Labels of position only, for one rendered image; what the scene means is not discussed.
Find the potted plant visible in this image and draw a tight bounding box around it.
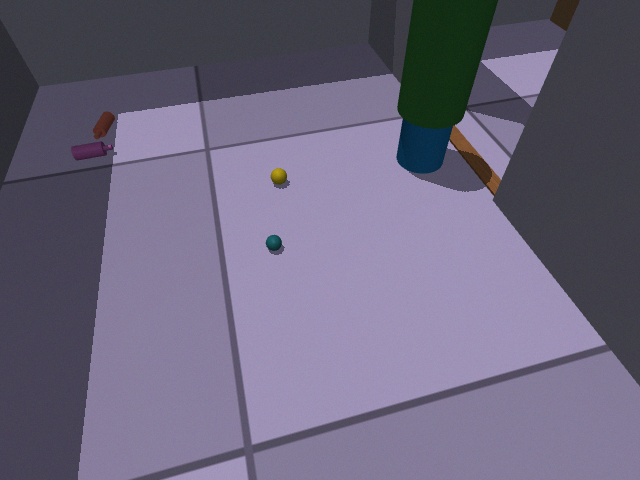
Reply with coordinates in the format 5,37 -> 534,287
397,0 -> 498,174

